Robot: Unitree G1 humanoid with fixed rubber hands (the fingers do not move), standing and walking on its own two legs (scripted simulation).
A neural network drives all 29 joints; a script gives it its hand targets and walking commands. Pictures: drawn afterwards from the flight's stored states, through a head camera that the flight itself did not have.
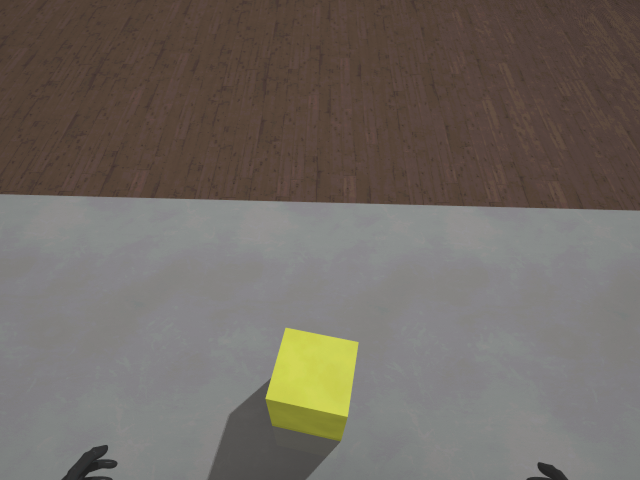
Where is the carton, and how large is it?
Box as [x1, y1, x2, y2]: [265, 328, 358, 440]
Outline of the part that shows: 285,328 265,398 272,425 340,440 347,417 358,342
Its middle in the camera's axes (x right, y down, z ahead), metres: -0.02 +0.44 +1.12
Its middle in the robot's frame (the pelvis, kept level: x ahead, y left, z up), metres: +0.44 +0.01 -0.66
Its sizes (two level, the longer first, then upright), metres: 0.210 0.200 0.250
